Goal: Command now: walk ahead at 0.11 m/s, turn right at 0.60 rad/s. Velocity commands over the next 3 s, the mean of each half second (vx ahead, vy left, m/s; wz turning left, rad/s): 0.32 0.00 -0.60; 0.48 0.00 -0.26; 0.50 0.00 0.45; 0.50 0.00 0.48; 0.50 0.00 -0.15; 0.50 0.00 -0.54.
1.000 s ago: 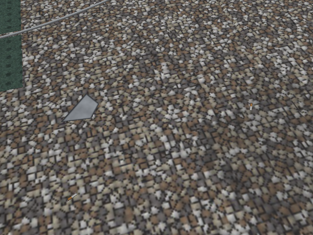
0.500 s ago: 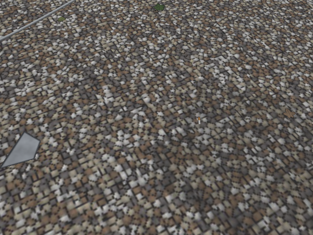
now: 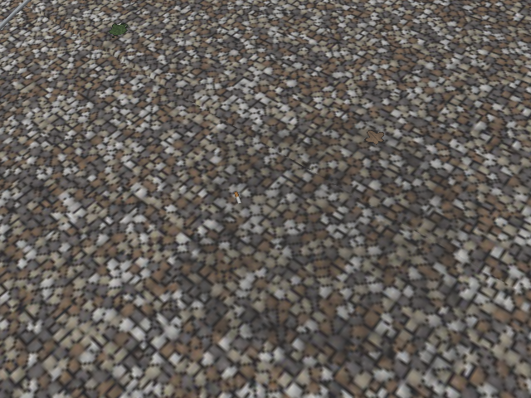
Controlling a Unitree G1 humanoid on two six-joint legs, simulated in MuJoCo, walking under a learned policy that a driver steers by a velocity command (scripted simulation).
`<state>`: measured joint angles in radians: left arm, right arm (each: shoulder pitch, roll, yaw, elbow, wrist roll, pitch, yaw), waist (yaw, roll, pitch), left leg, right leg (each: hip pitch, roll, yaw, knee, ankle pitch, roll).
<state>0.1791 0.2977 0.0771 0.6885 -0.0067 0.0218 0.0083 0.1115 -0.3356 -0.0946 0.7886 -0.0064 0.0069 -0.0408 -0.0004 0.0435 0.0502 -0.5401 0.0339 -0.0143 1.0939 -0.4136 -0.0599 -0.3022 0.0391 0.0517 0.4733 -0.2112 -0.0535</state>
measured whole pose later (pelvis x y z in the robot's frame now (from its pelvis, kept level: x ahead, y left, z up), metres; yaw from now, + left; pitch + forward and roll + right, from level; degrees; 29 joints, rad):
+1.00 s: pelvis +0.35 -0.16 +0.00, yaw -24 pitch +0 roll -1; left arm 0.28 0.26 0.06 0.73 0.01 -0.09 -0.03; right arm 0.24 -0.32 -0.06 0.77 0.04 -0.05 0.00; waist 0.01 0.05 0.04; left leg -0.64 0.13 -0.07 1.13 -0.21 -0.01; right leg -0.16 0.06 -0.11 0.35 -0.20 -0.07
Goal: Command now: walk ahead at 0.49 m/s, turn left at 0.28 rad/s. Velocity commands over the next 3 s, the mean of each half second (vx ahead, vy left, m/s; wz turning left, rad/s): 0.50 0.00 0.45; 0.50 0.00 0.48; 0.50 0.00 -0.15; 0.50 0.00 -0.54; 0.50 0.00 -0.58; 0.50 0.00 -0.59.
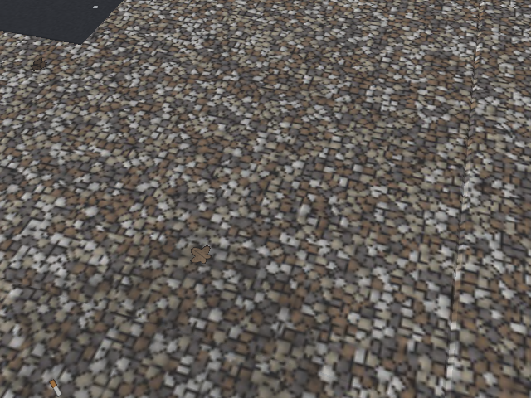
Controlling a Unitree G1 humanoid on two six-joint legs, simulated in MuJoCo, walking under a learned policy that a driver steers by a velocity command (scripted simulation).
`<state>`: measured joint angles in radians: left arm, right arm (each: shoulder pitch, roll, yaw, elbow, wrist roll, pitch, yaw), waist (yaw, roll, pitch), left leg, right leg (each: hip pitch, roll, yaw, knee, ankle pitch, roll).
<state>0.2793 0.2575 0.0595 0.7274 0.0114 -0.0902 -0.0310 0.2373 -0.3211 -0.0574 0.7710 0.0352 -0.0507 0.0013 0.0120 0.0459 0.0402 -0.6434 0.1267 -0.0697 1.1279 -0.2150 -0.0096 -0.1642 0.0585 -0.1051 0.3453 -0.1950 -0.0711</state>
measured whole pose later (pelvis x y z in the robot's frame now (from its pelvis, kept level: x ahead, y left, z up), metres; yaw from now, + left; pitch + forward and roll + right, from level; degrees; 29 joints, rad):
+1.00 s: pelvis +0.58 +0.11 +0.00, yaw +32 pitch +1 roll -1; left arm 0.31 0.27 0.06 0.78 0.00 -0.10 -0.02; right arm 0.23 -0.31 -0.05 0.65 0.01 -0.04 0.00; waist 0.04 0.05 0.01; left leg -0.57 0.04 -0.06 1.07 -0.33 0.01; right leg -0.21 0.04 -0.02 0.38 -0.19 -0.03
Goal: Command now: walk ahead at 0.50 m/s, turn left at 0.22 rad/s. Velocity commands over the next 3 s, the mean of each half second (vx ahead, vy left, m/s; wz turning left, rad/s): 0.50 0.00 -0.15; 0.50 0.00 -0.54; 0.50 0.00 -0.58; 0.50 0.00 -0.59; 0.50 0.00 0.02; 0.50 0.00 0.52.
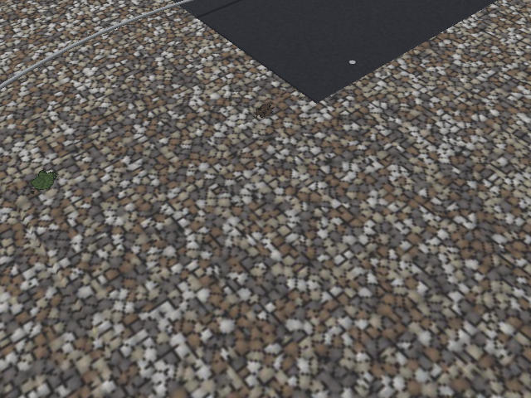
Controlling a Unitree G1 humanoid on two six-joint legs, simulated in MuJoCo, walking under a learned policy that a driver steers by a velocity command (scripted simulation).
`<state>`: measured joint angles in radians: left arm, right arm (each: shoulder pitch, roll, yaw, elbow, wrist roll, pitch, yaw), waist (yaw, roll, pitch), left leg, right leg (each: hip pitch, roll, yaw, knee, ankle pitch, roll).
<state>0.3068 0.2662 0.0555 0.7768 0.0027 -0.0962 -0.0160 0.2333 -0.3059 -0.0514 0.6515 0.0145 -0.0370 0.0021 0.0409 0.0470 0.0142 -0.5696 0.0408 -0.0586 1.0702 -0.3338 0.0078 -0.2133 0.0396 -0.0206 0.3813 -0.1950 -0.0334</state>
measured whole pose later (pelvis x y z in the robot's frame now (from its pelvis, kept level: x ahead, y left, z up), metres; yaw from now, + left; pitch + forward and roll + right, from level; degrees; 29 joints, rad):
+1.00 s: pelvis +0.51 -0.06 +0.00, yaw -26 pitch +1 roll +0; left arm 0.31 0.28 0.06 0.71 -0.01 -0.05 -0.02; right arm 0.13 -0.31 -0.06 0.70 -0.01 -0.10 -0.01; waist 0.04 0.03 0.05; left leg -0.63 0.11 -0.07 1.01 -0.25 -0.04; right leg -0.23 0.11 0.06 0.38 -0.17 -0.10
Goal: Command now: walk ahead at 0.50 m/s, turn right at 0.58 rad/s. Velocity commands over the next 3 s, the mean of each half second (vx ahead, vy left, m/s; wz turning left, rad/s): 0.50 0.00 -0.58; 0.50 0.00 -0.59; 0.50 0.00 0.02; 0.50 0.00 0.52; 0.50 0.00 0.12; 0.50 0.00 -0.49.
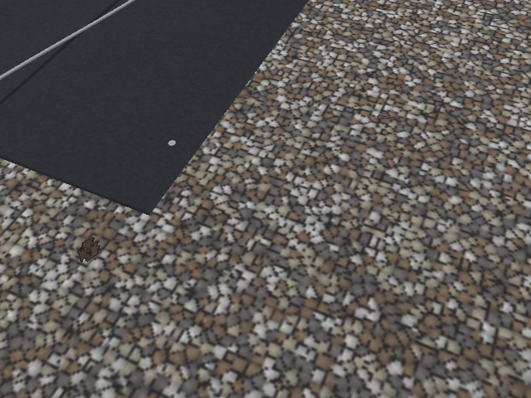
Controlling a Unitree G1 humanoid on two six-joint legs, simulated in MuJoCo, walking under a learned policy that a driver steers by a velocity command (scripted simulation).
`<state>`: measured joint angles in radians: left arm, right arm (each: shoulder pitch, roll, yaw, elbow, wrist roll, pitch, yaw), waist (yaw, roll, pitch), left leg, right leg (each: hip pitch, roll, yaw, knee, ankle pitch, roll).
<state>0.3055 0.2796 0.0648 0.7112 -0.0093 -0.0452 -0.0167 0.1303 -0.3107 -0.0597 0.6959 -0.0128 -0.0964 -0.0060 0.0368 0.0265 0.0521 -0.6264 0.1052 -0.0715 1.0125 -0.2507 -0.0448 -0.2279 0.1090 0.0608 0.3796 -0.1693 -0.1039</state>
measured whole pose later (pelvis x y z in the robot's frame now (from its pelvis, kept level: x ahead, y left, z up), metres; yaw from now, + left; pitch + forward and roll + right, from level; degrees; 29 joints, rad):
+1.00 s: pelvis +0.51 -0.11 +0.00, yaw -35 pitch +1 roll +0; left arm 0.31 0.28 0.07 0.66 -0.01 -0.04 -0.02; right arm 0.13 -0.32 -0.05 0.72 -0.01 -0.10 0.00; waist 0.03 0.03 0.06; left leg -0.60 0.10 -0.07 1.04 -0.27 -0.04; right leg -0.24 0.11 0.06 0.39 -0.16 -0.10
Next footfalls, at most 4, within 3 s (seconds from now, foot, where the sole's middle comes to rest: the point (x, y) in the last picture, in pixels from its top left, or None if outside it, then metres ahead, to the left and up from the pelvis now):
0.26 left None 0.34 0.14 -0.78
0.78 right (378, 372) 0.52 -0.20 -0.78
1.28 left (365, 249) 0.88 -0.20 -0.78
1.80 right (462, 209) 1.03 -0.50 -0.78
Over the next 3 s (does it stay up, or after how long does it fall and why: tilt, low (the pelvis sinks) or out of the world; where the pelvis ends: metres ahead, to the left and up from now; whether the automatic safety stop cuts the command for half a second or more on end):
stays up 1.54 -0.52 0.00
